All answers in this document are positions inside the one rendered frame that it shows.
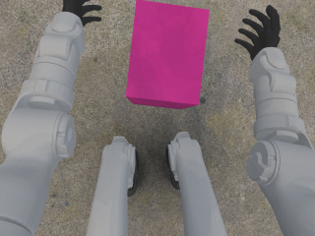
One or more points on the robot right thigh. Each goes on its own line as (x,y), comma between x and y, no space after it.
(200,209)

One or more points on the right robot hand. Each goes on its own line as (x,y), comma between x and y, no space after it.
(268,33)

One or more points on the robot left upper arm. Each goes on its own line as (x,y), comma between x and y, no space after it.
(34,141)

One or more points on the robot right upper arm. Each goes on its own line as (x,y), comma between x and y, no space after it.
(285,173)

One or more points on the carton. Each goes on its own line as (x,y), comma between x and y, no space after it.
(167,55)

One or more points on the left robot forearm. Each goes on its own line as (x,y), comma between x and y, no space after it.
(55,67)

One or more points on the left robot hand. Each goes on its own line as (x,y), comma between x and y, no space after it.
(76,7)

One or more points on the right robot forearm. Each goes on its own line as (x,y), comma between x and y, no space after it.
(274,91)

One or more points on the robot right shin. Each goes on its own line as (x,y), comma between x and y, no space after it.
(184,135)

